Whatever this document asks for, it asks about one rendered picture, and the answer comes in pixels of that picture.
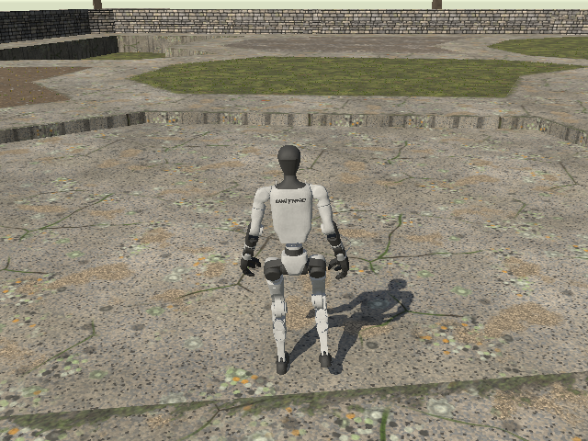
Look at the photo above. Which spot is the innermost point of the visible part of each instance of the left robot upper arm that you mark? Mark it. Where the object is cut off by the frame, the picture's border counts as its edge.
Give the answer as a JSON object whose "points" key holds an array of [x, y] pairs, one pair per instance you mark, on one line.
{"points": [[262, 195]]}

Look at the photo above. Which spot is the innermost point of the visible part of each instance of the right robot upper arm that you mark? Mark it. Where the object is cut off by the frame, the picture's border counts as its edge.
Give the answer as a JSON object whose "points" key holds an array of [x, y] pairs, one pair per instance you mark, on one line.
{"points": [[319, 192]]}

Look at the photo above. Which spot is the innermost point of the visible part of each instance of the robot left forearm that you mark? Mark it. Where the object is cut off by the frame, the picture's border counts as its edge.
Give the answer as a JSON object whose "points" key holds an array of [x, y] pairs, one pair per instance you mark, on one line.
{"points": [[249, 245]]}

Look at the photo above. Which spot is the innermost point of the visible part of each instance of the robot torso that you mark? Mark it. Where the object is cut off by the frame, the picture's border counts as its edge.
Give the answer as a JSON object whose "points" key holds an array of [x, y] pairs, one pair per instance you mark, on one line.
{"points": [[292, 214]]}

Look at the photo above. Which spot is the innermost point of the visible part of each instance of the robot right forearm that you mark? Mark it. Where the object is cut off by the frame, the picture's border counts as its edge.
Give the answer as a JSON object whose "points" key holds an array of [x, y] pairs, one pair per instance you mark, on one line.
{"points": [[336, 244]]}

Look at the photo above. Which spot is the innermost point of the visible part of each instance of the robot left thigh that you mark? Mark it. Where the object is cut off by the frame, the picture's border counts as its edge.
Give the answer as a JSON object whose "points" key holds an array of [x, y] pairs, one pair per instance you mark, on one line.
{"points": [[275, 282]]}

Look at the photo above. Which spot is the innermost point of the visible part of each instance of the robot right hand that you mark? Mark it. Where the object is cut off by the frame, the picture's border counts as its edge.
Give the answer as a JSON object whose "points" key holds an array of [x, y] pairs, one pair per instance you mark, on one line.
{"points": [[344, 265]]}

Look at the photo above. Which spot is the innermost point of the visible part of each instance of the robot left hand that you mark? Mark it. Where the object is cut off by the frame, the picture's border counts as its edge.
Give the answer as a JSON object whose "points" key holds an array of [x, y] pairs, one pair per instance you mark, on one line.
{"points": [[250, 263]]}

